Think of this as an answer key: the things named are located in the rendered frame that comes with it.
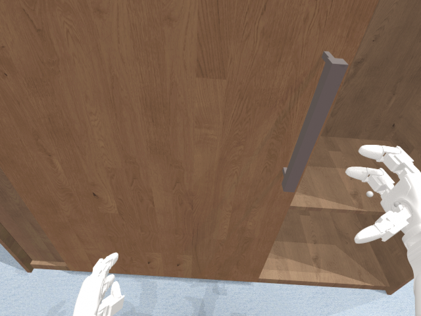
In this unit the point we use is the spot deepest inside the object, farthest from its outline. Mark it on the handle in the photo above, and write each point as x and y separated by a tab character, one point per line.
328	85

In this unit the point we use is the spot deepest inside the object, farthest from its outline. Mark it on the right robot forearm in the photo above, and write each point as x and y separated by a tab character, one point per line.
412	242

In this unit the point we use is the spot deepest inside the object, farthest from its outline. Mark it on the robot right hand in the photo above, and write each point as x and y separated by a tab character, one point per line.
407	192

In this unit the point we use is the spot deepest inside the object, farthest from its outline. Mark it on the robot left hand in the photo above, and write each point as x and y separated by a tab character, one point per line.
94	287

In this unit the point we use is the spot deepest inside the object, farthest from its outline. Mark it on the wardrobe door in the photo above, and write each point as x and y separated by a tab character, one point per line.
159	129
21	224

